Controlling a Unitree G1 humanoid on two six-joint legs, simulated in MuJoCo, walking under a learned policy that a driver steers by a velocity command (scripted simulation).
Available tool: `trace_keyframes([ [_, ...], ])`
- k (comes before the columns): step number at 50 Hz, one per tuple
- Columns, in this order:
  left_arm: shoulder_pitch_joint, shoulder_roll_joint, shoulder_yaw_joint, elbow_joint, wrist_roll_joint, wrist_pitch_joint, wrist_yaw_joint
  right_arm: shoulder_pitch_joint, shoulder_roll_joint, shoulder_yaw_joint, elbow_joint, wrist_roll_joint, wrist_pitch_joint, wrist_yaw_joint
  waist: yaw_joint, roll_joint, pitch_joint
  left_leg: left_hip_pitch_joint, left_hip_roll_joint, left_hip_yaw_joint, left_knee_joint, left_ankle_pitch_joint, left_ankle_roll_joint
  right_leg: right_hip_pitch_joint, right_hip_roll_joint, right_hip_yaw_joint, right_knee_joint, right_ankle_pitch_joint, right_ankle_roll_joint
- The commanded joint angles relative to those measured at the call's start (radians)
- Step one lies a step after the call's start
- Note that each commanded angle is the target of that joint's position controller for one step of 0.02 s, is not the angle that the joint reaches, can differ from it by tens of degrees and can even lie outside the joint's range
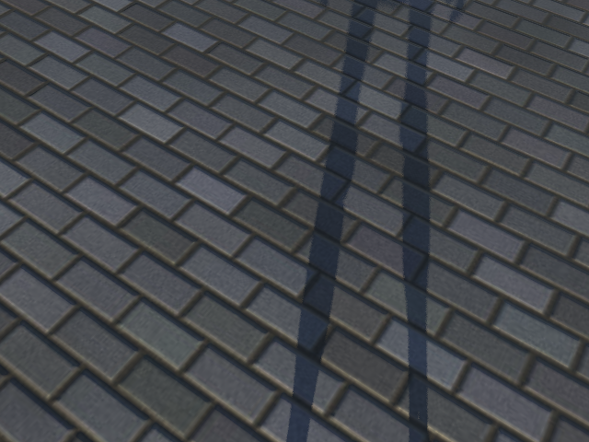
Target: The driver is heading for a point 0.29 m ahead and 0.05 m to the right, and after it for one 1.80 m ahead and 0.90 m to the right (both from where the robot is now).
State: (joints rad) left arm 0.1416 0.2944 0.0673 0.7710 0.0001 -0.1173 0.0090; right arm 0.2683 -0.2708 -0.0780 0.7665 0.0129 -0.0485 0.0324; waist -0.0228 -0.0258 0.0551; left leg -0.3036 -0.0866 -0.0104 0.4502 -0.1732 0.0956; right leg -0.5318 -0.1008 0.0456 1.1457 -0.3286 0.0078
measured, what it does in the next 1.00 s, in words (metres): walks ahead, turning right: right foot, then left foot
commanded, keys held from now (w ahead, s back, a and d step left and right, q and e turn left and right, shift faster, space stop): w+q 0.04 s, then w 0.06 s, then e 0.90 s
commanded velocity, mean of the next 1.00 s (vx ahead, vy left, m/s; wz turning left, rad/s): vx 0.17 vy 0.00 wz -0.24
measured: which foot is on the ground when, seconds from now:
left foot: down 0.00-0.34, up 0.36-0.72, down 0.74-1.00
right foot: up 0.00-0.28, down 0.30-0.74, up 0.76-1.00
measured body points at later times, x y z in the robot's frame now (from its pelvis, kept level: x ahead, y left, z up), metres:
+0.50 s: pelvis +0.23 -0.04 -0.01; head +0.27 -0.05 +0.44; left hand +0.38 +0.22 -0.11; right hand +0.36 -0.32 -0.12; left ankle +0.20 +0.10 -0.67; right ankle +0.33 -0.12 -0.74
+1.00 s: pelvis +0.28 +0.00 +0.00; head +0.31 +0.01 +0.45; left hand +0.51 +0.23 -0.10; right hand +0.32 -0.30 -0.08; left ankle +0.33 +0.11 -0.74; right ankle +0.23 -0.13 -0.66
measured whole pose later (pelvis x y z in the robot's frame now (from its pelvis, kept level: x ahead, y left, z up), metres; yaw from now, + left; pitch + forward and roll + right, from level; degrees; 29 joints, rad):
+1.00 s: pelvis +0.28 +0.00 +0.00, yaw -20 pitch +2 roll -1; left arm 0.19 0.34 0.10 0.66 -0.02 0.06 0.01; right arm 0.18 -0.25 -0.06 0.67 -0.02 0.01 -0.05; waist -0.01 -0.04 0.03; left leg -0.27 0.05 0.05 0.45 -0.22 0.00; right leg -0.54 0.01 0.05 1.06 -0.39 0.10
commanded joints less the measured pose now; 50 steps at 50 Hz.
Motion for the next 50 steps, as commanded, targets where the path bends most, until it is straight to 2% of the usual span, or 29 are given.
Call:
trace_keyframes([
  [1, 0.022, 0.085, 0.026, -0.065, 0.013, 0.009, 0.005, -0.022, -0.154, -0.037, -0.085, 0.001, -0.026, -0.020, 0.039, 0.061, -0.112, 0.128, 0.252, -0.299, -0.229, 0.282, 0.200, -0.098, -0.018, 0.013, -0.106, 0.098, 0.028],
  [4, -0.074, 0.055, 0.012, -0.092, 0.013, 0.014, 0.001, 0.027, -0.153, -0.035, -0.069, 0.006, -0.024, -0.039, 0.004, 0.078, -0.077, 0.126, 0.214, -0.231, -0.236, 0.273, 0.162, -0.121, 0.006, 0.003, -0.323, 0.279, 0.049],
  [7, -0.149, 0.028, -0.002, -0.103, 0.008, 0.002, -0.020, 0.055, -0.136, -0.025, -0.048, 0.000, -0.019, -0.047, -0.036, 0.114, -0.051, 0.109, 0.184, -0.155, -0.217, 0.322, 0.112, -0.038, 0.046, -0.033, -0.533, 0.463, 0.037],
  [10, -0.182, 0.040, -0.002, -0.111, 0.004, -0.010, -0.040, 0.098, -0.133, -0.018, -0.018, -0.008, -0.013, -0.052, -0.061, 0.122, -0.051, 0.173, 0.216, -0.149, -0.163, 0.403, 0.089, -0.003, 0.068, -0.046, -0.607, 0.527, 0.000],
  [13, -0.136, 0.071, 0.006, -0.103, 0.006, -0.014, -0.056, 0.075, -0.141, -0.017, -0.008, -0.017, -0.008, -0.054, -0.033, 0.125, -0.073, 0.269, 0.257, -0.160, -0.060, 0.520, 0.064, 0.017, 0.085, -0.044, -0.641, 0.409, -0.054],
  [15, 0.011, 0.108, 0.024, -0.062, 0.014, -0.017, -0.057, 0.024, -0.148, -0.018, -0.017, -0.014, -0.003, -0.059, 0.052, 0.111, -0.141, 0.287, 0.210, -0.117, 0.125, 0.696, 0.023, 0.186, 0.126, -0.076, -0.713, 0.450, -0.096],
  [16, 0.098, 0.163, 0.036, -0.052, 0.023, -0.019, -0.054, 0.027, -0.136, -0.011, -0.036, -0.026, -0.003, -0.063, 0.081, 0.040, -0.239, 0.206, 0.144, -0.078, 0.339, 0.536, -0.018, 0.379, 0.033, 0.031, -0.676, 0.766, -0.143],
  [17, 0.124, 0.226, 0.042, -0.070, 0.036, -0.009, -0.052, 0.159, -0.082, 0.006, -0.046, -0.038, -0.010, -0.061, 0.024, -0.177, -0.369, -0.095, 0.023, -0.036, 0.717, -0.052, -0.100, 0.703, -0.202, 0.337, -0.619, 1.091, -0.321],
  [18, 0.147, 0.165, 0.028, -0.062, 0.015, 0.007, -0.052, 0.208, -0.092, 0.015, -0.038, -0.033, -0.012, -0.050, 0.029, -0.234, -0.471, -0.253, -0.018, -0.095, 0.852, -0.485, -0.129, 0.814, -0.281, 0.560, -0.692, 1.014, -0.408],
  [19, 0.100, 0.142, 0.025, -0.086, -0.007, 0.024, -0.048, 0.136, -0.159, -0.001, -0.047, -0.012, -0.002, -0.044, 0.051, -0.125, -0.401, -0.313, 0.035, -0.135, 0.927, -0.440, -0.134, 0.727, -0.243, 0.526, -0.728, 0.723, -0.370],
  [20, 0.045, 0.125, 0.020, -0.104, -0.010, 0.043, -0.042, 0.037, -0.166, -0.005, -0.069, -0.005, 0.014, -0.047, 0.057, -0.035, -0.290, -0.349, 0.061, -0.108, 0.915, -0.380, -0.134, 0.588, -0.194, 0.450, -0.766, 0.518, -0.321],
  [21, 0.015, 0.123, 0.016, -0.114, -0.006, 0.057, -0.035, -0.008, -0.160, -0.007, -0.082, -0.010, 0.030, -0.053, 0.045, 0.013, -0.203, -0.347, 0.084, -0.097, 0.868, -0.338, -0.135, 0.438, -0.172, 0.412, -0.808, 0.411, -0.301],
  [22, -0.003, 0.126, 0.017, -0.119, -0.002, 0.065, -0.029, -0.022, -0.156, -0.011, -0.094, -0.019, 0.045, -0.061, 0.024, 0.011, -0.160, -0.302, 0.106, -0.100, 0.790, -0.303, -0.131, 0.324, -0.138, 0.386, -0.844, 0.325, -0.280],
  [23, -0.022, 0.128, 0.018, -0.125, 0.006, 0.075, -0.026, -0.009, -0.133, -0.008, -0.096, -0.020, 0.053, -0.066, 0.000, -0.025, -0.134, -0.248, 0.107, -0.088, 0.701, -0.288, -0.129, 0.240, -0.093, 0.349, -0.867, 0.271, -0.258],
  [24, -0.033, 0.133, 0.022, -0.131, 0.012, 0.081, -0.023, 0.007, -0.106, -0.003, -0.092, -0.022, 0.054, -0.072, -0.009, -0.060, -0.133, -0.208, 0.096, -0.068, 0.619, -0.274, -0.133, 0.197, -0.057, 0.311, -0.875, 0.277, -0.246],
  [26, -0.015, 0.149, 0.033, -0.137, 0.011, 0.090, -0.011, 0.010, -0.086, 0.002, -0.090, -0.026, 0.049, -0.080, -0.003, -0.093, -0.173, -0.172, 0.078, -0.058, 0.521, -0.247, -0.148, 0.198, -0.043, 0.293, -0.861, 0.345, -0.255],
  [29, -0.011, 0.164, 0.044, -0.150, -0.006, 0.107, 0.005, -0.026, -0.089, 0.002, -0.097, -0.024, 0.049, -0.081, 0.014, -0.087, -0.214, -0.140, 0.071, -0.075, 0.414, -0.155, -0.162, 0.204, -0.032, 0.318, -0.853, 0.204, -0.239],
  [34, 0.008, 0.160, 0.048, -0.161, -0.010, 0.135, 0.013, -0.077, -0.097, -0.004, -0.121, -0.013, 0.031, -0.070, 0.037, -0.128, -0.181, -0.095, 0.047, -0.082, 0.228, -0.147, -0.151, 0.225, -0.020, 0.412, -0.833, 0.059, -0.208],
  [36, -0.003, 0.155, 0.047, -0.169, -0.017, 0.147, 0.017, -0.038, -0.096, -0.009, -0.111, -0.006, 0.017, -0.061, 0.006, -0.135, -0.171, 0.002, 0.040, -0.062, 0.045, -0.069, -0.126, 0.217, 0.005, 0.426, -0.791, 0.077, -0.178],
  [37, 0.013, 0.138, 0.042, -0.168, -0.021, 0.152, 0.019, -0.013, -0.121, -0.020, -0.105, -0.009, 0.013, -0.060, -0.003, -0.119, -0.169, 0.093, 0.086, -0.081, -0.048, -0.022, -0.103, 0.173, 0.041, 0.407, -0.749, 0.043, -0.142],
  [38, 0.044, 0.088, 0.028, -0.173, -0.017, 0.152, 0.017, 0.016, -0.191, -0.036, -0.113, -0.030, 0.015, -0.065, 0.008, 0.021, -0.195, 0.207, 0.290, -0.243, -0.106, -0.022, -0.027, 0.062, 0.111, 0.313, -0.575, -0.130, -0.086],
  [39, 0.017, 0.085, 0.032, -0.216, -0.026, 0.140, 0.014, -0.015, -0.255, -0.052, -0.108, -0.067, 0.027, -0.063, 0.037, 0.334, -0.126, 0.155, 0.454, -0.485, -0.177, 0.122, 0.119, -0.115, 0.260, 0.085, -0.356, -0.259, -0.033],
  [40, 0.040, 0.164, 0.055, -0.197, -0.004, 0.128, 0.011, -0.063, -0.198, -0.039, -0.141, -0.073, 0.020, -0.064, 0.034, 0.268, -0.130, 0.130, 0.495, -0.501, -0.162, 0.210, 0.169, -0.116, 0.188, 0.110, -0.131, -0.259, 0.005],
  [41, 0.075, 0.186, 0.069, -0.167, -0.013, 0.132, 0.008, -0.114, -0.149, -0.025, -0.158, -0.058, 0.018, -0.070, 0.055, 0.187, -0.131, 0.125, 0.445, -0.393, -0.131, 0.262, 0.136, -0.112, 0.181, 0.106, -0.037, -0.205, 0.021],
  [42, 0.104, 0.169, 0.069, -0.140, -0.015, 0.147, 0.013, -0.147, -0.126, -0.019, -0.168, -0.041, 0.019, -0.072, 0.066, 0.140, -0.123, 0.133, 0.383, -0.297, -0.108, 0.280, 0.095, -0.112, 0.172, 0.088, 0.021, -0.161, 0.043],
  [43, 0.111, 0.151, 0.065, -0.136, -0.012, 0.158, 0.016, -0.154, -0.117, -0.015, -0.169, -0.027, 0.020, -0.074, 0.058, 0.134, -0.113, 0.149, 0.363, -0.249, -0.097, 0.305, 0.083, -0.137, 0.163, 0.080, 0.079, -0.118, 0.061],
  [46, 0.046, 0.094, 0.044, -0.174, -0.026, 0.169, 0.009, -0.114, -0.126, -0.016, -0.160, -0.031, 0.036, -0.082, 0.019, 0.165, -0.095, 0.182, 0.324, -0.138, -0.107, 0.340, 0.095, -0.152, 0.137, 0.013, 0.026, -0.053, 0.095],
  [48, -0.008, 0.081, 0.036, -0.205, -0.027, 0.167, 0.004, -0.075, -0.145, -0.025, -0.149, -0.032, 0.047, -0.087, -0.015, 0.192, -0.110, 0.246, 0.347, -0.127, -0.104, 0.347, 0.113, -0.148, 0.111, -0.003, -0.074, -0.052, 0.107],
  [50, -0.023, 0.069, 0.028, -0.222, -0.022, 0.166, -0.006, -0.076, -0.171, -0.036, -0.147, -0.029, 0.053, -0.086, -0.024, 0.205, -0.131, 0.247, 0.366, -0.099, -0.099, 0.349, 0.119, -0.075, 0.087, -0.027, -0.179, -0.069, 0.102],
])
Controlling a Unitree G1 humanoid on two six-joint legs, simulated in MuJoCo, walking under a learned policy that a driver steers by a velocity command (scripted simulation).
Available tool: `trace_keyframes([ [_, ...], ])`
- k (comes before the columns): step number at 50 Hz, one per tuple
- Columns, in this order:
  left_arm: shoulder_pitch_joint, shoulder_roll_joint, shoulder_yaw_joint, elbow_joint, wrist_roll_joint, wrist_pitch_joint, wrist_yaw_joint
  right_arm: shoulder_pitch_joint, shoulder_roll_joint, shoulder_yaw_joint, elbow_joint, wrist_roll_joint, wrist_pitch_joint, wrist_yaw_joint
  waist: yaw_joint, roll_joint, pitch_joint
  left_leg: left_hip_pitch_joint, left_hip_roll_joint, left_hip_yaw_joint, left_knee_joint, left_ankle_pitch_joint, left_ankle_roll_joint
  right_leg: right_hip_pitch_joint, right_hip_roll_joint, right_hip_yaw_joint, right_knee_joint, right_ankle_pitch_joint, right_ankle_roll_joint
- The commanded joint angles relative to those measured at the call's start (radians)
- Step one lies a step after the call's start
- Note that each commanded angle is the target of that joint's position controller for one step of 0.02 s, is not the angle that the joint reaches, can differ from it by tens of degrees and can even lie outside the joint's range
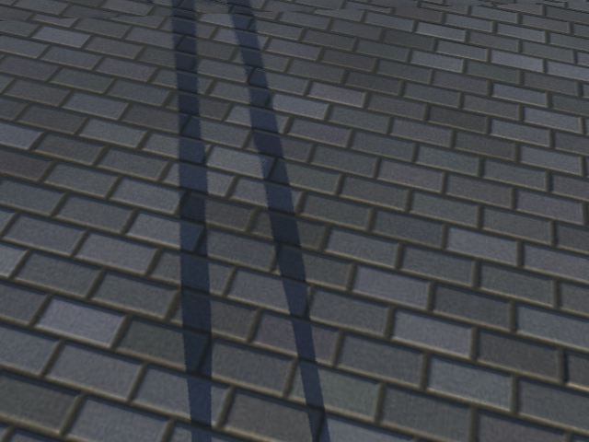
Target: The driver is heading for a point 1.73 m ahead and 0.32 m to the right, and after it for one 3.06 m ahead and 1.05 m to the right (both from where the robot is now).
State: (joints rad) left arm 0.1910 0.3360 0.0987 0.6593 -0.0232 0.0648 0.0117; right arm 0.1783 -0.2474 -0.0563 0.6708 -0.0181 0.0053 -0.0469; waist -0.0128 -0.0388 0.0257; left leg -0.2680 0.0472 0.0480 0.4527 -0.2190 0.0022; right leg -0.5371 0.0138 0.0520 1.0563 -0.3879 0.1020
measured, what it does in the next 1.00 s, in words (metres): steps on the spot, turning right: right foot, then left foot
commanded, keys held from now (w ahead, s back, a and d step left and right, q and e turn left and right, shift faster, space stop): e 0.44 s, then no key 0.56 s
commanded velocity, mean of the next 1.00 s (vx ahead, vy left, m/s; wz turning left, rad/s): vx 0.00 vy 0.00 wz -0.39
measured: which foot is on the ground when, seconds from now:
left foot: down 0.00-0.18, up 0.20-0.62, down 0.64-1.00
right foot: up 0.00-0.16, down 0.18-1.00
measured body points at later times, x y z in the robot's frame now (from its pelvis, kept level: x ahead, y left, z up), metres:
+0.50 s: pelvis -0.01 -0.05 +0.00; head +0.02 -0.08 +0.45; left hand +0.23 +0.18 -0.08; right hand +0.07 -0.36 -0.11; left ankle +0.06 +0.10 -0.70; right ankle -0.02 -0.14 -0.74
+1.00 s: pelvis +0.00 -0.03 -0.01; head +0.01 -0.03 +0.44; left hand +0.22 +0.17 -0.12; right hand +0.06 -0.31 -0.11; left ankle +0.05 +0.09 -0.74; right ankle -0.05 -0.15 -0.74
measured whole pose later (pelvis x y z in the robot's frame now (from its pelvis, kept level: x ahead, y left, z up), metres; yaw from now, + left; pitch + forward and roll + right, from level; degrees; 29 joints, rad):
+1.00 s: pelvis +0.00 -0.03 -0.01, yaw -22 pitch -1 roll +0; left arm 0.22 0.25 0.05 0.71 0.01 0.03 0.01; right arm 0.16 -0.23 -0.02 0.69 -0.02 -0.02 0.01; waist 0.00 0.00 0.03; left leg -0.25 0.00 -0.02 0.55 -0.29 -0.01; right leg -0.23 0.03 0.11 0.56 -0.31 0.02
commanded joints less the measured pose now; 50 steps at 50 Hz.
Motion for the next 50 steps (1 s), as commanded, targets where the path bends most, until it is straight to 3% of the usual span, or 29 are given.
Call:
trace_keyframes([
  [1, -0.077, 0.025, -0.006, -0.117, 0.002, -0.016, -0.014, 0.007, -0.208, -0.063, -0.052, 0.005, 0.001, -0.004, -0.035, 0.224, -0.107, 0.193, 0.241, -0.141, -0.102, 0.399, 0.214, -0.022, -0.034, -0.051, -0.140, -0.014, 0.000],
  [5, -0.060, 0.049, 0.005, -0.127, 0.001, -0.007, -0.028, -0.005, -0.230, -0.075, -0.042, 0.025, -0.001, 0.013, -0.028, 0.245, -0.110, 0.168, 0.269, -0.109, -0.076, 0.391, 0.202, 0.109, -0.024, -0.108, -0.325, 0.007, -0.046],
  [7, -0.007, 0.044, 0.012, -0.113, 0.001, -0.005, -0.035, -0.030, -0.229, -0.076, -0.036, 0.046, -0.003, 0.015, 0.014, 0.233, -0.112, 0.140, 0.259, -0.072, -0.009, 0.362, 0.157, 0.218, -0.003, -0.137, -0.521, 0.134, -0.096],
  [8, 0.034, 0.057, 0.021, -0.097, 0.004, -0.005, -0.031, -0.004, -0.204, -0.071, -0.020, 0.050, -0.007, 0.017, 0.028, 0.198, -0.120, 0.085, 0.230, -0.029, 0.061, 0.296, 0.105, 0.325, 0.019, -0.129, -0.628, 0.229, -0.128],
  [9, 0.073, 0.121, 0.042, -0.095, 0.003, -0.009, -0.020, 0.039, -0.160, -0.060, -0.010, 0.028, -0.010, 0.022, 0.025, 0.039, -0.139, -0.081, 0.163, 0.062, 0.243, 0.103, 0.015, 0.503, -0.077, 0.031, -0.675, 0.475, -0.178],
  [10, 0.075, 0.240, 0.060, -0.126, 0.014, -0.014, -0.004, 0.017, -0.086, -0.030, -0.064, -0.035, -0.012, 0.027, -0.004, -0.297, -0.132, -0.401, 0.022, 0.099, 0.557, -0.460, -0.086, 0.629, -0.353, 0.402, -0.636, 0.903, -0.338],
  [11, 0.108, 0.213, 0.051, -0.128, 0.053, -0.039, -0.018, -0.081, -0.147, -0.047, -0.087, -0.010, -0.018, 0.018, 0.094, -0.216, -0.206, -0.440, -0.023, -0.070, 0.720, -0.491, -0.089, 0.545, -0.420, 0.471, -0.681, 0.824, -0.483],
  [12, 0.068, 0.187, 0.039, -0.119, 0.055, -0.057, -0.021, -0.103, -0.181, -0.058, -0.083, 0.017, -0.013, 0.012, 0.072, -0.134, -0.148, -0.451, -0.006, -0.102, 0.771, -0.408, -0.077, 0.504, -0.354, 0.378, -0.695, 0.719, -0.444],
  [14, -0.029, 0.127, 0.022, -0.121, 0.015, -0.060, -0.007, -0.079, -0.183, -0.066, -0.053, 0.008, -0.004, -0.003, 0.025, -0.075, -0.103, -0.451, 0.011, -0.120, 0.722, -0.252, -0.072, 0.452, -0.253, 0.281, -0.692, 0.594, -0.341],
  [15, -0.058, 0.122, 0.016, -0.124, 0.009, -0.055, -0.001, -0.058, -0.182, -0.068, -0.049, 0.001, -0.002, -0.005, 0.006, -0.081, -0.103, -0.409, -0.001, -0.116, 0.721, -0.202, -0.080, 0.408, -0.230, 0.258, -0.693, 0.618, -0.333],
  [17, -0.059, 0.116, 0.011, -0.124, 0.019, -0.049, 0.008, -0.031, -0.160, -0.064, -0.039, 0.006, -0.005, 0.002, -0.006, -0.086, -0.131, -0.358, -0.027, -0.108, 0.697, -0.142, -0.088, 0.389, -0.206, 0.246, -0.696, 0.606, -0.333],
  [22, -0.034, 0.140, 0.020, -0.112, 0.014, -0.042, 0.021, -0.082, -0.126, -0.047, -0.052, 0.012, -0.012, 0.011, 0.025, -0.101, -0.121, -0.304, -0.054, -0.127, 0.431, -0.107, -0.093, 0.393, -0.185, 0.312, -0.690, 0.420, -0.328],
  [27, -0.042, 0.128, 0.009, -0.104, 0.022, -0.035, 0.007, -0.074, -0.134, -0.044, -0.053, 0.023, -0.021, 0.031, 0.044, -0.125, -0.116, -0.157, -0.058, -0.109, 0.281, -0.149, -0.073, 0.335, -0.191, 0.371, -0.660, 0.408, -0.332],
  [29, -0.055, 0.117, 0.001, -0.099, 0.018, -0.033, 0.004, -0.058, -0.127, -0.042, -0.055, 0.025, -0.029, 0.040, 0.030, -0.120, -0.114, -0.095, -0.060, -0.101, 0.172, -0.124, -0.056, 0.337, -0.182, 0.393, -0.634, 0.444, -0.321],
  [31, -0.063, 0.083, -0.013, -0.093, 0.011, -0.032, 0.007, -0.014, -0.115, -0.038, -0.044, 0.014, -0.040, 0.047, -0.009, -0.093, -0.112, 0.062, -0.041, -0.103, -0.067, 0.092, -0.022, 0.290, -0.131, 0.376, -0.602, 0.383, -0.259],
  [32, -0.023, 0.049, -0.024, -0.088, 0.027, -0.039, 0.008, -0.003, -0.164, -0.044, -0.055, -0.006, -0.042, 0.044, 0.011, -0.002, -0.135, 0.162, 0.080, -0.205, -0.084, 0.246, 0.017, 0.229, -0.079, 0.322, -0.534, 0.237, -0.197],
  [33, 0.046, 0.030, -0.027, -0.081, 0.033, -0.050, 0.005, -0.047, -0.227, -0.053, -0.060, -0.019, -0.038, 0.039, 0.090, 0.205, -0.118, 0.173, 0.208, -0.346, -0.081, 0.421, 0.126, 0.146, 0.052, 0.169, -0.434, 0.000, -0.135],
  [34, 0.010, 0.062, -0.020, -0.085, 0.040, -0.055, 0.009, -0.059, -0.160, -0.035, -0.056, -0.023, -0.039, 0.040, 0.063, 0.263, -0.119, 0.088, 0.280, -0.432, -0.119, 0.359, 0.232, 0.175, 0.036, 0.112, -0.399, -0.098, -0.090],
  [35, -0.013, 0.096, -0.007, -0.078, 0.034, -0.053, 0.011, -0.088, -0.129, -0.023, -0.066, -0.016, -0.041, 0.041, 0.050, 0.232, -0.098, 0.074, 0.253, -0.409, -0.126, 0.297, 0.235, 0.195, 0.016, 0.099, -0.358, -0.091, -0.069],
  [38, -0.025, 0.040, -0.014, -0.061, 0.035, -0.038, 0.009, -0.110, -0.145, -0.021, -0.061, 0.009, -0.041, 0.034, 0.046, 0.216, -0.079, 0.076, 0.174, -0.315, -0.095, 0.235, 0.162, 0.236, -0.012, 0.067, -0.436, 0.012, -0.045],
  [40, -0.015, 0.005, -0.026, -0.044, 0.036, -0.038, -0.001, -0.079, -0.129, -0.013, -0.050, 0.009, -0.036, 0.037, 0.045, 0.188, -0.078, 0.050, 0.106, -0.239, -0.065, 0.210, 0.108, 0.331, -0.007, 0.045, -0.569, 0.174, -0.052],
  [42, -0.023, 0.035, -0.023, -0.053, 0.039, -0.037, -0.003, -0.041, -0.113, -0.006, -0.048, -0.001, -0.042, 0.046, 0.021, 0.138, -0.080, 0.029, 0.061, -0.204, -0.033, 0.100, 0.058, 0.373, -0.045, 0.087, -0.589, 0.333, -0.074],
  [43, -0.022, 0.071, -0.012, -0.034, 0.033, -0.037, -0.003, -0.010, -0.119, -0.007, -0.053, -0.001, -0.045, 0.052, -0.018, 0.050, -0.068, 0.024, 0.022, -0.159, -0.039, 0.042, 0.036, 0.341, -0.036, 0.091, -0.552, 0.289, -0.108],
  [44, -0.014, 0.042, -0.015, -0.038, 0.031, -0.040, -0.006, -0.036, -0.131, -0.007, -0.053, -0.002, -0.045, 0.053, 0.013, 0.059, -0.065, 0.046, 0.014, -0.140, -0.011, 0.020, 0.022, 0.311, -0.034, 0.093, -0.566, 0.248, -0.124],
  [45, -0.009, 0.024, -0.021, -0.029, 0.036, -0.044, -0.007, -0.051, -0.120, -0.005, -0.058, 0.001, -0.044, 0.054, 0.012, 0.046, -0.059, 0.046, 0.008, -0.128, 0.002, 0.015, 0.020, 0.302, -0.040, 0.102, -0.584, 0.233, -0.123],
  [50, -0.006, 0.019, -0.026, -0.014, 0.038, -0.059, 0.000, -0.039, -0.095, 0.001, -0.060, 0.004, -0.034, 0.049, 0.002, -0.002, -0.047, 0.060, -0.004, -0.111, 0.032, 0.055, 0.019, 0.279, -0.044, 0.115, -0.599, 0.233, -0.115],
])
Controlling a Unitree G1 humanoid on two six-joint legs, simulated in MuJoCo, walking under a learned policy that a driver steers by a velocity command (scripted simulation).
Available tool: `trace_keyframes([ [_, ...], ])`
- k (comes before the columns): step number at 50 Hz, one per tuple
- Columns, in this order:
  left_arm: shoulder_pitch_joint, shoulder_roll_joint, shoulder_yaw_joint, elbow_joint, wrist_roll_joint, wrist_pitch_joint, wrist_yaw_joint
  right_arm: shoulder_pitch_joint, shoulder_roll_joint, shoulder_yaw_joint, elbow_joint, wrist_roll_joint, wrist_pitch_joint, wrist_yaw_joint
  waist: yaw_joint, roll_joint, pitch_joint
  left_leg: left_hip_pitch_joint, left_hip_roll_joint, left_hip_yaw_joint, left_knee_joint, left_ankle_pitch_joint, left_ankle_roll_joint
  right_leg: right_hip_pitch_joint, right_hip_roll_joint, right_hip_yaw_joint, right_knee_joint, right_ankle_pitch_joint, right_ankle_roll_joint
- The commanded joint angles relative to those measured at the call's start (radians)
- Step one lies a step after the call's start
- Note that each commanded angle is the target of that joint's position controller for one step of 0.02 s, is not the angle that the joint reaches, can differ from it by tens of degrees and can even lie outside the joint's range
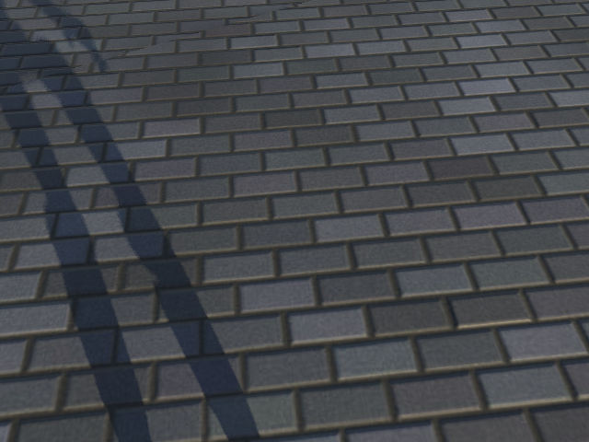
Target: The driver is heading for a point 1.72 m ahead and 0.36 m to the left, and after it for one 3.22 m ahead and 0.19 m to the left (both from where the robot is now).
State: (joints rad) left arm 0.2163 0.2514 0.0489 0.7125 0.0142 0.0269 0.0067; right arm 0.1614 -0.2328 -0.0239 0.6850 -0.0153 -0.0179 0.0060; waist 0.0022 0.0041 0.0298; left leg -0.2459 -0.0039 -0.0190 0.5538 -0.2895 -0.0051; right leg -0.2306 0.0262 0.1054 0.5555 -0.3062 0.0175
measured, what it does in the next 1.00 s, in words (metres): lifts its left foot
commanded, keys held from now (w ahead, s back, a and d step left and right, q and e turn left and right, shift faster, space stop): no key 0.66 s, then w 0.34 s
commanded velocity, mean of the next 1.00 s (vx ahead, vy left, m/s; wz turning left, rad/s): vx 0.08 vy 0.00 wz -0.01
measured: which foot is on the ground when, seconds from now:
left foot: down 0.00-0.90, up 0.92-1.00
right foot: down 0.00-1.00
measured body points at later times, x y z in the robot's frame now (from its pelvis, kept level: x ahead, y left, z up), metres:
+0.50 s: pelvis +0.00 +0.00 +0.00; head +0.01 +0.00 +0.45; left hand +0.11 +0.25 -0.12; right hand +0.12 -0.25 -0.12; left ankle +0.00 +0.12 -0.73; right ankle +0.00 -0.13 -0.73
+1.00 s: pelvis +0.06 -0.02 +0.01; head +0.07 -0.04 +0.46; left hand +0.07 +0.24 -0.12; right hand +0.14 -0.29 -0.13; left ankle +0.01 +0.11 -0.67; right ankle +0.02 -0.12 -0.73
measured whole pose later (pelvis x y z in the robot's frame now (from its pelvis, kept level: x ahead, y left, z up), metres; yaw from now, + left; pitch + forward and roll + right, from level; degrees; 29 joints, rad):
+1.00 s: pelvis +0.06 -0.02 +0.01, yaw +0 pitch +0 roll +0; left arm 0.40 0.21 0.06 0.92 -0.01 -0.10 0.00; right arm 0.30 -0.27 -0.05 0.85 0.04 -0.06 -0.01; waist 0.02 0.04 -0.01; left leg -0.39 0.00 -0.04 0.99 -0.42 0.05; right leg -0.16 0.03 0.00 0.47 -0.32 -0.04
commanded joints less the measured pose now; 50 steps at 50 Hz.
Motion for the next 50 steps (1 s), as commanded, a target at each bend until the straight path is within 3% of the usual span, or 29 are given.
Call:
trace_keyframes([
  [1, -0.029, 0.102, 0.023, -0.065, 0.000, -0.022, 0.006, -0.020, -0.107, -0.031, -0.073, 0.002, -0.011, -0.004, -0.012, -0.044, -0.048, 0.038, 0.046, -0.043, -0.068, 0.123, 0.025, -0.030, -0.056, 0.062, -0.099, 0.144, -0.030],
  [19, 0.004, 0.060, 0.015, -0.015, -0.004, -0.025, 0.025, 0.041, -0.091, -0.030, -0.013, 0.006, -0.016, -0.021, -0.003, -0.008, -0.031, 0.010, 0.039, -0.042, -0.080, 0.118, 0.013, -0.003, -0.040, 0.040, -0.082, 0.166, -0.023],
  [33, 0.034, 0.050, 0.018, 0.080, -0.008, -0.025, 0.038, 0.077, -0.079, -0.027, 0.064, 0.011, -0.017, -0.030, -0.004, -0.006, -0.014, 0.006, 0.036, -0.044, -0.099, 0.111, 0.024, 0.008, -0.033, 0.024, -0.087, 0.179, -0.007],
  [34, 0.056, 0.039, 0.016, 0.098, -0.009, -0.023, 0.039, 0.095, -0.072, -0.025, 0.080, 0.010, -0.015, -0.031, -0.002, 0.001, -0.035, 0.013, 0.028, -0.039, -0.112, 0.011, 0.027, 0.017, -0.020, 0.009, -0.089, 0.093, -0.008],
  [35, 0.065, 0.042, 0.018, 0.110, -0.015, -0.022, 0.041, 0.102, -0.088, -0.031, 0.089, 0.015, -0.010, -0.034, -0.005, 0.016, -0.016, 0.001, 0.020, -0.044, -0.124, -0.155, 0.042, -0.011, 0.006, -0.018, -0.069, -0.054, -0.017],
  [37, 0.054, 0.048, 0.021, 0.104, -0.024, -0.034, 0.042, 0.128, -0.127, -0.042, 0.097, 0.028, -0.009, -0.041, -0.019, 0.075, 0.060, -0.035, 0.080, -0.154, -0.197, -0.472, 0.109, -0.135, 0.030, -0.057, 0.003, -0.281, -0.039],
  [39, 0.016, 0.012, 0.012, 0.083, -0.037, -0.073, 0.030, 0.189, -0.171, -0.053, 0.118, 0.034, -0.023, -0.041, -0.033, 0.180, 0.102, -0.009, 0.253, -0.411, -0.337, -0.621, 0.213, -0.227, 0.023, -0.118, 0.157, -0.186, -0.043],
  [40, -0.003, 0.023, 0.015, 0.079, -0.040, -0.090, 0.023, 0.186, -0.187, -0.059, 0.121, 0.036, -0.029, -0.042, -0.036, 0.183, 0.124, -0.037, 0.306, -0.485, -0.377, -0.601, 0.249, -0.237, -0.011, -0.099, 0.203, -0.150, -0.054],
  [42, 0.023, 0.021, 0.017, 0.091, -0.046, -0.110, 0.007, 0.129, -0.188, -0.057, 0.108, 0.039, -0.034, -0.037, -0.001, 0.177, 0.119, -0.074, 0.300, -0.440, -0.377, -0.491, 0.235, -0.164, -0.036, -0.098, 0.133, -0.181, -0.088],
  [44, 0.166, 0.017, 0.025, 0.169, -0.039, -0.122, -0.004, 0.034, -0.163, -0.049, 0.087, 0.054, -0.024, -0.030, 0.077, 0.136, 0.071, -0.210, 0.176, -0.240, -0.284, -0.330, 0.155, 0.160, 0.010, -0.143, -0.086, 0.011, -0.099],
  [45, 0.253, 0.039, 0.035, 0.207, -0.030, -0.121, -0.005, 0.010, -0.120, -0.037, 0.077, 0.047, -0.028, -0.029, 0.105, 0.061, 0.034, -0.264, 0.108, -0.145, -0.131, -0.227, 0.109, 0.272, -0.030, -0.060, -0.124, 0.022, -0.100],
  [46, 0.368, 0.123, 0.055, 0.228, -0.030, -0.124, 0.000, -0.016, -0.042, -0.015, 0.047, 0.041, -0.041, -0.025, 0.129, -0.192, -0.004, -0.403, -0.011, 0.022, 0.210, -0.150, 0.035, 0.376, -0.235, 0.291, -0.300, -0.198, -0.183],
  [47, 0.394, 0.189, 0.064, 0.219, -0.022, -0.133, -0.014, -0.037, -0.082, -0.027, 0.012, 0.057, -0.061, -0.030, 0.133, -0.300, 0.044, -0.568, -0.045, -0.016, 0.424, -0.279, 0.033, 0.374, -0.395, 0.619, -0.413, -0.261, -0.312],
  [48, 0.316, 0.127, 0.043, 0.198, -0.016, -0.142, -0.012, -0.009, -0.121, -0.038, 0.025, 0.069, -0.074, -0.024, 0.084, -0.175, 0.094, -0.640, 0.023, -0.079, 0.557, -0.241, 0.053, 0.352, -0.403, 0.582, -0.398, -0.259, -0.325],
  [49, 0.272, 0.088, 0.031, 0.181, -0.019, -0.147, -0.011, 0.024, -0.118, -0.037, 0.047, 0.068, -0.083, -0.013, 0.060, -0.122, 0.095, -0.666, 0.054, -0.084, 0.586, -0.137, 0.076, 0.364, -0.357, 0.471, -0.392, -0.219, -0.289],
  [50, 0.241, 0.092, 0.028, 0.171, -0.020, -0.145, -0.013, 0.024, -0.114, -0.038, 0.058, 0.055, -0.090, -0.007, 0.049, -0.089, 0.079, -0.672, 0.078, -0.066, 0.569, -0.053, 0.085, 0.373, -0.326, 0.385, -0.401, -0.142, -0.251],
])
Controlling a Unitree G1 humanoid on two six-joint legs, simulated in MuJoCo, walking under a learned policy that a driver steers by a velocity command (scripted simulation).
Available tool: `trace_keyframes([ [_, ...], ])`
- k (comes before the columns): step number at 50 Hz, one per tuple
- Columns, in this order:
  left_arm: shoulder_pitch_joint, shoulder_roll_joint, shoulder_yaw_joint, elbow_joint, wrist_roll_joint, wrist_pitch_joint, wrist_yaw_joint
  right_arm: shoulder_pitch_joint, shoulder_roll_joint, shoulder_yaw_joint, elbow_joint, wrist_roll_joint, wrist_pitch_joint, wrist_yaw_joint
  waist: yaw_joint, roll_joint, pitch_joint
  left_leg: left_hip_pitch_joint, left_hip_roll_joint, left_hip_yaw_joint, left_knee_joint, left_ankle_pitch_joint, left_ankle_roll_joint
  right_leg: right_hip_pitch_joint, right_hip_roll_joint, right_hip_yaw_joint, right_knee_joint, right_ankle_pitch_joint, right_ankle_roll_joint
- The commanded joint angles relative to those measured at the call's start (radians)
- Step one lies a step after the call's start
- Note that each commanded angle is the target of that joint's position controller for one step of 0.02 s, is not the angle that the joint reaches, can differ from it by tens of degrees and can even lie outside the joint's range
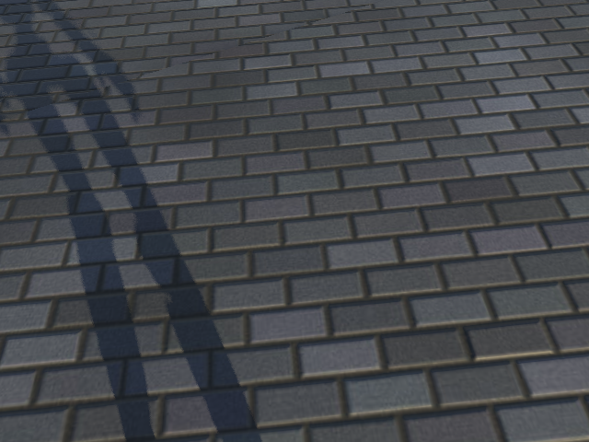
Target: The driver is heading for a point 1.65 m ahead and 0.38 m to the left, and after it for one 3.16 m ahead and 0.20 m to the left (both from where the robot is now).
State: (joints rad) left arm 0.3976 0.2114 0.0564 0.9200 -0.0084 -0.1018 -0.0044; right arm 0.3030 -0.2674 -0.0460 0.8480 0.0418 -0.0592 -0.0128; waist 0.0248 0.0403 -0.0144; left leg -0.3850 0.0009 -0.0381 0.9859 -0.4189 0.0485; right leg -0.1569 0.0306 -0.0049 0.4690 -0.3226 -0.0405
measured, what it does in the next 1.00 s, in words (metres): walks ahead, turning left: left foot, then right foot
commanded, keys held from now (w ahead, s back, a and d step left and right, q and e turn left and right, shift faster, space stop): w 0.04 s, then w+q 0.64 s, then w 0.32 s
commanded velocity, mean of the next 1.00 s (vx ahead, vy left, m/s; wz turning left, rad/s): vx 0.47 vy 0.00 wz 0.35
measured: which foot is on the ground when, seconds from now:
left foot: up 0.00-0.34, down 0.36-0.88, up 0.90-1.00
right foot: down 0.00-0.34, up 0.36-0.84, down 0.86-1.00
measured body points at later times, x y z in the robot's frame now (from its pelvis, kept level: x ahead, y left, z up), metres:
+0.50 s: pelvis +0.25 +0.08 -0.01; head +0.29 +0.08 +0.44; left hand +0.29 +0.35 -0.13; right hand +0.44 -0.16 -0.11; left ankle +0.31 +0.15 -0.74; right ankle +0.19 -0.09 -0.64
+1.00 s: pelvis +0.55 +0.10 +0.00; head +0.57 +0.10 +0.45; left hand +0.58 +0.40 -0.10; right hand +0.72 -0.12 -0.12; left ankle +0.42 +0.18 -0.65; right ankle +0.63 +0.03 -0.74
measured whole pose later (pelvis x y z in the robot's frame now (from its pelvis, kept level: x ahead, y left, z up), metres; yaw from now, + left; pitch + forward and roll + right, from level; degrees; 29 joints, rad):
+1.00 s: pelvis +0.55 +0.10 +0.00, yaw +23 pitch +1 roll -1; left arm 0.22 0.26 0.04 0.72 0.00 -0.11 -0.02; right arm 0.33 -0.28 -0.04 0.78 0.02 -0.05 0.00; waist -0.01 0.03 0.01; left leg -0.42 -0.03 -0.08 1.16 -0.37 0.04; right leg -0.30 0.05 -0.01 0.44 -0.16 -0.04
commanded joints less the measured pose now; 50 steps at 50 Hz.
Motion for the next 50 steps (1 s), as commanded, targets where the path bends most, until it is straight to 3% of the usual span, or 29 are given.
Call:
trace_keyframes([
  [1, 0.046, 0.120, 0.013, -0.039, 0.002, -0.009, -0.003, -0.143, -0.084, -0.020, -0.108, -0.015, -0.052, 0.018, 0.023, -0.112, 0.123, -0.527, 0.096, -0.038, 0.099, 0.140, 0.029, 0.296, -0.309, 0.422, -0.323, -0.010, -0.165],
  [2, 0.062, 0.084, 0.000, -0.033, 0.007, 0.000, -0.003, -0.157, -0.074, -0.020, -0.107, -0.022, -0.051, 0.027, 0.026, -0.111, 0.105, -0.492, 0.103, -0.016, 0.076, 0.187, 0.023, 0.286, -0.272, 0.343, -0.331, 0.108, -0.143],
  [3, 0.079, 0.092, -0.001, -0.025, 0.009, 0.005, 0.000, -0.157, -0.048, -0.012, -0.105, -0.019, -0.047, 0.037, 0.026, -0.143, 0.097, -0.468, 0.099, 0.008, 0.040, 0.223, 0.010, 0.270, -0.259, 0.274, -0.333, 0.216, -0.140],
  [7, 0.094, 0.134, 0.002, -0.015, 0.013, 0.015, 0.021, -0.293, -0.001, 0.013, -0.153, -0.017, -0.031, 0.052, 0.058, -0.124, 0.126, -0.369, 0.074, 0.065, -0.197, 0.380, -0.033, 0.153, -0.212, 0.090, -0.364, 0.332, -0.121],
  [12, 0.095, 0.174, 0.010, 0.006, -0.002, 0.005, 0.022, -0.383, -0.034, 0.015, -0.207, -0.009, -0.024, 0.068, 0.048, -0.130, 0.160, -0.250, 0.048, 0.065, -0.376, 0.455, 0.011, 0.153, -0.267, -0.002, -0.386, 0.356, -0.107],
  [15, 0.058, 0.206, 0.021, -0.007, 0.004, 0.019, 0.023, -0.341, -0.078, -0.003, -0.216, -0.017, -0.025, 0.080, -0.010, -0.146, 0.085, -0.143, -0.012, 0.115, -0.386, 0.362, 0.072, 0.254, -0.285, -0.063, -0.217, 0.820, -0.071],
  [17, 0.034, 0.220, 0.024, -0.029, 0.015, 0.042, 0.033, -0.078, -0.155, -0.050, -0.149, -0.011, -0.014, 0.074, -0.145, -0.141, -0.082, 0.191, -0.090, 0.149, -0.401, 0.335, 0.122, 0.195, -0.243, -0.121, 0.152, 1.070, -0.026],
  [18, 0.044, 0.208, 0.014, -0.061, 0.028, 0.040, 0.040, 0.082, -0.226, -0.077, -0.121, -0.012, -0.004, 0.057, -0.200, -0.041, -0.179, 0.504, 0.039, -0.075, -0.410, 0.289, 0.174, -0.068, -0.202, -0.123, 0.460, 0.794, 0.009],
  [19, 0.168, 0.039, -0.039, -0.100, 0.041, 0.011, 0.016, 0.100, -0.306, -0.085, -0.121, -0.015, -0.009, 0.058, -0.085, 0.243, -0.337, 0.824, 0.323, -0.694, -0.561, 0.009, 0.381, -0.475, 0.020, -0.037, 0.846, -0.162, 0.069],
  [20, 0.067, 0.146, -0.016, -0.097, 0.001, -0.034, 0.002, 0.120, -0.204, -0.065, -0.118, -0.019, -0.009, 0.049, -0.153, 0.138, -0.361, 0.821, 0.323, -0.837, -0.710, -0.101, 0.362, -0.583, 0.006, 0.143, 0.967, -0.202, 0.042],
  [21, -0.044, 0.202, 0.000, -0.144, -0.037, -0.055, -0.002, 0.062, -0.173, -0.055, -0.118, -0.029, -0.015, 0.043, -0.139, 0.109, -0.178, 0.686, 0.293, -0.680, -0.725, -0.024, 0.300, -0.662, -0.044, 0.130, 0.954, -0.113, 0.017],
  [22, -0.095, 0.199, -0.004, -0.163, -0.027, -0.067, 0.007, -0.018, -0.160, -0.050, -0.140, -0.030, -0.021, 0.042, -0.099, -0.022, -0.105, 0.517, 0.253, -0.556, -0.733, 0.110, 0.270, -0.616, -0.093, 0.122, 0.879, -0.021, 0.007],
  [23, -0.122, 0.195, 0.003, -0.162, -0.001, -0.064, 0.018, -0.080, -0.142, -0.044, -0.158, -0.036, -0.024, 0.045, -0.058, -0.089, -0.045, 0.365, 0.203, -0.450, -0.749, 0.247, 0.242, -0.547, -0.121, 0.111, 0.801, 0.024, 0.010],
  [24, -0.086, 0.192, 0.008, -0.169, 0.007, -0.052, 0.020, -0.112, -0.137, -0.040, -0.174, -0.052, -0.027, 0.043, -0.010, -0.042, -0.047, 0.278, 0.183, -0.406, -0.768, 0.321, 0.253, -0.477, -0.142, 0.126, 0.769, 0.044, 0.018],
  [26, -0.070, 0.175, 0.009, -0.181, 0.020, -0.026, 0.020, -0.120, -0.120, -0.039, -0.179, -0.038, -0.029, 0.040, 0.015, -0.017, -0.020, 0.176, 0.154, -0.343, -0.800, 0.382, 0.264, -0.440, -0.157, 0.112, 0.691, 0.048, 0.047],
  [28, -0.130, 0.158, 0.006, -0.214, 0.033, -0.009, 0.024, -0.090, -0.136, -0.043, -0.171, -0.029, -0.032, 0.030, 0.008, -0.019, 0.018, 0.096, 0.128, -0.284, -0.818, 0.416, 0.262, -0.456, -0.150, 0.084, 0.589, 0.113, 0.079],
  [31, -0.274, 0.134, -0.003, -0.269, 0.035, -0.010, 0.026, -0.025, -0.164, -0.051, -0.156, -0.024, -0.025, 0.012, -0.041, -0.015, 0.043, 0.065, 0.077, -0.233, -0.804, 0.407, 0.217, -0.452, -0.114, 0.072, 0.334, 0.324, 0.100],
  [34, -0.389, 0.116, -0.012, -0.305, 0.022, -0.020, 0.014, 0.039, -0.175, -0.055, -0.138, -0.013, -0.012, 0.002, -0.092, 0.009, 0.031, 0.071, 0.058, -0.237, -0.773, 0.350, 0.175, -0.362, -0.056, 0.058, 0.137, 0.463, 0.101],
  [38, -0.449, 0.149, -0.006, -0.331, 0.011, -0.036, -0.010, 0.107, -0.148, -0.045, -0.106, -0.013, -0.001, -0.003, -0.116, 0.032, 0.023, 0.243, 0.122, -0.312, -0.679, 0.346, 0.165, -0.374, -0.051, 0.081, 0.032, 0.433, 0.074],
  [40, -0.439, 0.169, 0.002, -0.336, 0.010, -0.043, -0.016, 0.112, -0.156, -0.047, -0.099, -0.021, 0.009, -0.006, -0.102, 0.058, 0.021, 0.322, 0.155, -0.352, -0.626, 0.425, 0.154, -0.359, -0.044, 0.074, 0.005, 0.327, 0.042],
  [42, -0.311, 0.201, 0.021, -0.309, 0.014, -0.049, -0.009, 0.089, -0.149, -0.042, -0.103, -0.025, 0.015, -0.001, -0.031, 0.074, -0.037, 0.341, 0.118, -0.332, -0.502, 0.646, 0.125, -0.172, -0.024, 0.037, -0.064, 0.282, -0.016],
  [43, -0.162, 0.242, 0.036, -0.289, 0.026, -0.053, -0.002, 0.068, -0.117, -0.026, -0.121, -0.036, 0.012, 0.004, 0.042, 0.044, -0.169, 0.250, 0.073, -0.287, -0.296, 0.643, 0.096, 0.083, -0.127, 0.124, -0.014, 0.319, -0.085],
  [44, -0.010, 0.331, 0.063, -0.262, 0.034, -0.044, 0.002, 0.184, -0.055, -0.003, -0.124, -0.030, -0.001, 0.008, 0.046, -0.167, -0.341, -0.076, -0.061, -0.170, 0.047, 0.346, 0.017, 0.494, -0.340, 0.451, 0.008, 0.281, -0.244],
  [45, 0.063, 0.288, 0.062, -0.211, 0.002, -0.030, -0.010, 0.231, -0.065, 0.003, -0.114, -0.014, -0.010, 0.009, 0.051, -0.328, -0.363, -0.305, -0.103, -0.135, 0.252, -0.150, -0.014, 0.580, -0.451, 0.755, -0.118, 0.036, -0.308],
  [46, 0.017, 0.209, 0.039, -0.224, -0.011, -0.025, -0.009, 0.124, -0.159, -0.019, -0.124, -0.002, -0.014, 0.009, 0.071, -0.189, -0.200, -0.399, -0.043, -0.169, 0.323, -0.100, -0.008, 0.460, -0.414, 0.702, -0.161, -0.120, -0.254],
  [47, -0.054, 0.181, 0.027, -0.236, -0.003, -0.016, -0.007, 0.021, -0.165, -0.022, -0.151, -0.006, -0.014, 0.009, 0.059, -0.106, -0.082, -0.407, 0.000, -0.125, 0.315, -0.012, -0.009, 0.320, -0.370, 0.567, -0.186, -0.079, -0.214],
  [48, -0.099, 0.164, 0.017, -0.235, 0.005, -0.012, -0.009, -0.032, -0.148, -0.019, -0.167, -0.023, -0.016, 0.012, 0.034, -0.069, 0.004, -0.395, 0.034, -0.093, 0.253, 0.048, -0.014, 0.190, -0.324, 0.473, -0.225, 0.024, -0.205],
  [49, -0.125, 0.150, 0.011, -0.235, 0.013, -0.013, -0.011, -0.038, -0.134, -0.022, -0.169, -0.035, -0.016, 0.014, 0.005, -0.082, 0.030, -0.353, 0.069, -0.083, 0.191, 0.091, -0.017, 0.115, -0.288, 0.410, -0.251, 0.103, -0.191],
  [50, -0.137, 0.146, 0.009, -0.232, 0.018, -0.014, -0.013, -0.020, -0.112, -0.019, -0.164, -0.034, -0.014, 0.016, -0.015, -0.107, 0.033, -0.305, 0.084, -0.070, 0.155, 0.112, -0.023, 0.063, -0.257, 0.359, -0.275, 0.155, -0.183],
])
Velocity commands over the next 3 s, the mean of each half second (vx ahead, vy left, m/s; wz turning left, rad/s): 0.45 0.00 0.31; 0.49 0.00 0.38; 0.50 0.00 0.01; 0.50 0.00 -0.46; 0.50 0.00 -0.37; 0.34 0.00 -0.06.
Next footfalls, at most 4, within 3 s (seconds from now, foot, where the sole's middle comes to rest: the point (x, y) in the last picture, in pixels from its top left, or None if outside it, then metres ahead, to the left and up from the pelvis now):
0.36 left None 0.35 0.15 -0.78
0.86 right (311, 386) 0.67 0.04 -0.77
1.36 left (182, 331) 0.82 0.38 -0.77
1.90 right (244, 230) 1.17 0.25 -0.77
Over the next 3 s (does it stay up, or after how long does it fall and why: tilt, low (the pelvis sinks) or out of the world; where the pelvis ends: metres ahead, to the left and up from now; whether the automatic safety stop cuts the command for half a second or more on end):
stays up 1.55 0.33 -0.01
